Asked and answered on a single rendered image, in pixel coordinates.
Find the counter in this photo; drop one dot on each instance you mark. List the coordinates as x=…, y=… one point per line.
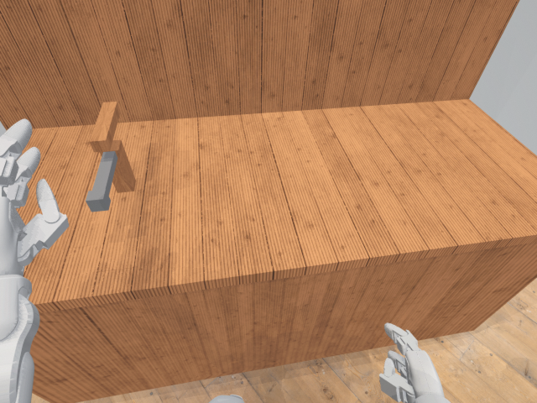
x=291, y=175

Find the robot left forearm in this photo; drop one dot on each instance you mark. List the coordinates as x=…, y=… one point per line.
x=19, y=322

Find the tap lever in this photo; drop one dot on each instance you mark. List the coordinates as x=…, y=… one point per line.
x=98, y=199

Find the left robot hand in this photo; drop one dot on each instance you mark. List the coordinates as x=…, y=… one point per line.
x=43, y=230

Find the right robot hand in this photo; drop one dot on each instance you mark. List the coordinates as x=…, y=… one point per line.
x=418, y=374

